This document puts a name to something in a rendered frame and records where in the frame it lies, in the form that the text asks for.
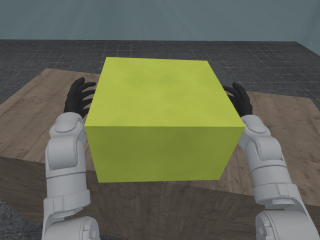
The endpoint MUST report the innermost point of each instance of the left robot forearm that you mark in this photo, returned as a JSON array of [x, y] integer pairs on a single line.
[[65, 168]]

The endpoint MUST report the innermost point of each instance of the left robot hand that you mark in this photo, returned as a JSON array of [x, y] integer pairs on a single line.
[[74, 102]]

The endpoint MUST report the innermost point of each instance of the pedestal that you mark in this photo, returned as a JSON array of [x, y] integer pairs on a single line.
[[223, 209]]

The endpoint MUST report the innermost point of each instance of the robot left upper arm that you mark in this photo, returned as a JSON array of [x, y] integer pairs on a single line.
[[81, 228]]

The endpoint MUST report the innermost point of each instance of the right robot hand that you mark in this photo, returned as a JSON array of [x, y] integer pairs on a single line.
[[240, 99]]

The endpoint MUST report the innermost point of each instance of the right robot forearm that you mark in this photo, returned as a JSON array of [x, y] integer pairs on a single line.
[[273, 187]]

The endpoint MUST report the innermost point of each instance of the carton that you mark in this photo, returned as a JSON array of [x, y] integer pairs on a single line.
[[160, 120]]

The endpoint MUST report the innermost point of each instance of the robot right upper arm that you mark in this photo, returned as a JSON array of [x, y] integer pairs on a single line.
[[284, 225]]

